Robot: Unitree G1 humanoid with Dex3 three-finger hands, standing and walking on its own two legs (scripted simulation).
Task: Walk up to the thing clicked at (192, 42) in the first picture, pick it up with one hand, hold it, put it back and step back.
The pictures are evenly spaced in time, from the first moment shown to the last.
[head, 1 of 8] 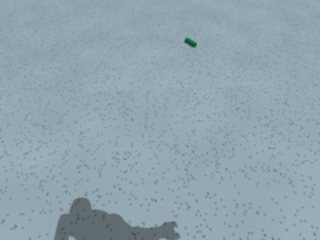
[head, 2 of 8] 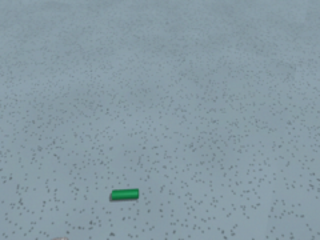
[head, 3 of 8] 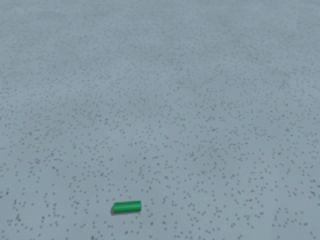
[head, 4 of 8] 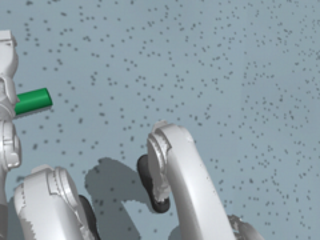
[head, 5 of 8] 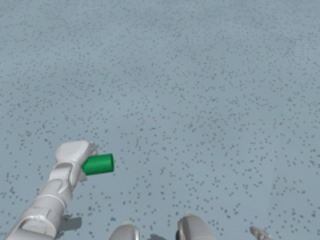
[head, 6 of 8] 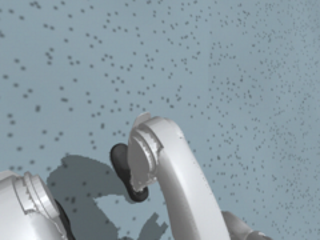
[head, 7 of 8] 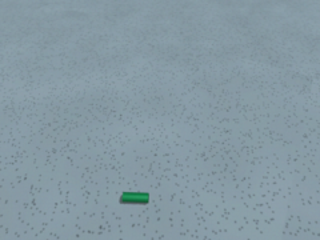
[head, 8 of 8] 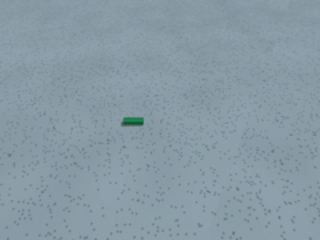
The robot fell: no
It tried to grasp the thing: yes
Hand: left
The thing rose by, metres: 0.67
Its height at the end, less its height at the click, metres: +0.00
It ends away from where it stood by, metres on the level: 0.02
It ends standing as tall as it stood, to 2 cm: yes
